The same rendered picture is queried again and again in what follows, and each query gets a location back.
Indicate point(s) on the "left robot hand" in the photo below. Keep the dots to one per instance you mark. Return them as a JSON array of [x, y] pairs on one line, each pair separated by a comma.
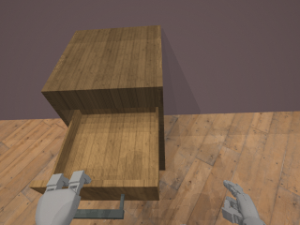
[[58, 206]]

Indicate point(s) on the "right robot hand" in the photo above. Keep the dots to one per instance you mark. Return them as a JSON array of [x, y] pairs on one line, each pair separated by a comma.
[[237, 210]]

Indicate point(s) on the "cabinet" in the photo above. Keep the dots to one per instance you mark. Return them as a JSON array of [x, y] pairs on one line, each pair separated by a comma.
[[110, 68]]

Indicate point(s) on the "drawer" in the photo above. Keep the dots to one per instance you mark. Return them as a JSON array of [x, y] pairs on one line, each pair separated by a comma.
[[118, 148]]

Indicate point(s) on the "handle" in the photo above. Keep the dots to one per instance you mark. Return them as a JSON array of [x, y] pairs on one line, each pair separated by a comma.
[[102, 213]]

